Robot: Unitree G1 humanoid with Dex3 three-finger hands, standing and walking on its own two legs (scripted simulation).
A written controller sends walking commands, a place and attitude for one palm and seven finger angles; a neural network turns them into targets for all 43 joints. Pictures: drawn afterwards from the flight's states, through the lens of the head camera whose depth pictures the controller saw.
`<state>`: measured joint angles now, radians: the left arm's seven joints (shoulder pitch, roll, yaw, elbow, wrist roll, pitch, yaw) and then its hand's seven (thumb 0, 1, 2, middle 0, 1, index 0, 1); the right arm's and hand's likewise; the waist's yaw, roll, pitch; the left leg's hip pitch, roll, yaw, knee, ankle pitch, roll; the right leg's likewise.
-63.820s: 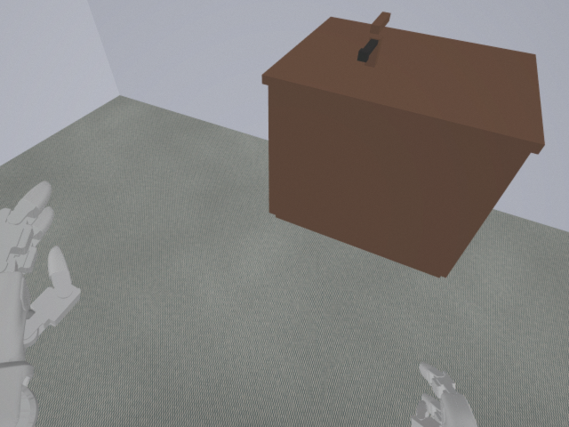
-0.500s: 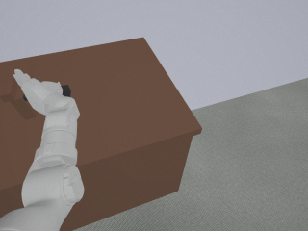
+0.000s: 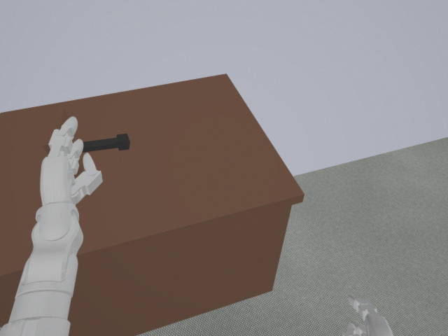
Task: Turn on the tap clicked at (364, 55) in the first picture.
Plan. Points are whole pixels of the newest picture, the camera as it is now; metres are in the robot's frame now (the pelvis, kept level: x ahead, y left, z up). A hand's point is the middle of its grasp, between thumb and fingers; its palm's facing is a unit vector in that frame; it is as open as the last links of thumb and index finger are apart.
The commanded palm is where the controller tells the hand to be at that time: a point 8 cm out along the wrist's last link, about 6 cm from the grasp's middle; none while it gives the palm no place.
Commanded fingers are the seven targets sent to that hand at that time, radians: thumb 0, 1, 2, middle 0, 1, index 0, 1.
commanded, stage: draw the hand back beside the body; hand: left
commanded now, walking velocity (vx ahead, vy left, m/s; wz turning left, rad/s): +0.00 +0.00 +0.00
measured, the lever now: (123, 142) +0.52 +0.30 +0.06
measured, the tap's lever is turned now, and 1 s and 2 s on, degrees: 83 83 83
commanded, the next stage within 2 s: step back with the hand held close in 0.94 s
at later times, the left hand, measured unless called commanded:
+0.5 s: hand (71, 221) +0.23 +0.24 +0.16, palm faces +0.36 -0.88 -0.29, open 7.5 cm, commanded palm +0.18 +0.29 +0.17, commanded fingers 0.00 0.90 0.90 -0.20 -0.30 -0.20 -0.30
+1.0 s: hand (62, 246) +0.19 +0.24 +0.16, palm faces +0.39 -0.86 -0.32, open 7.4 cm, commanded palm +0.15 +0.28 +0.17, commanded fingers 0.00 0.90 0.90 -0.20 -0.30 -0.20 -0.30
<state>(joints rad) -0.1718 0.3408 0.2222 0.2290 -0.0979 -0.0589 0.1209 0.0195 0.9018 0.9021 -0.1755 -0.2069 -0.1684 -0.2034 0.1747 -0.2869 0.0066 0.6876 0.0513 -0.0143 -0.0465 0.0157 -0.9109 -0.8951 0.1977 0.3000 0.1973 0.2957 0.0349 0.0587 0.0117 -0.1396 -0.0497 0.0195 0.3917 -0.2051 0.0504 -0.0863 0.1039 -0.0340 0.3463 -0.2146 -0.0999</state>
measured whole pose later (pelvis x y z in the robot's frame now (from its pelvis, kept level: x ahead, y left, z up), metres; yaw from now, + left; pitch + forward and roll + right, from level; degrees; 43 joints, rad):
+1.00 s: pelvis -0.01 +0.00 +0.00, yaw +0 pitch -6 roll +0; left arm 0.42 0.32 0.25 -0.34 -0.10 -0.13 0.10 0.02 0.90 0.90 -0.21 -0.30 -0.20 -0.30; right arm 0.16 -0.24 0.01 0.65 0.01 -0.08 -0.05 0.02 -0.91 -0.90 0.20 0.30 0.20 0.30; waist 0.05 0.08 0.04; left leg -0.09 -0.05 0.01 0.40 -0.20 0.05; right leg -0.02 0.11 -0.04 0.32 -0.20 -0.11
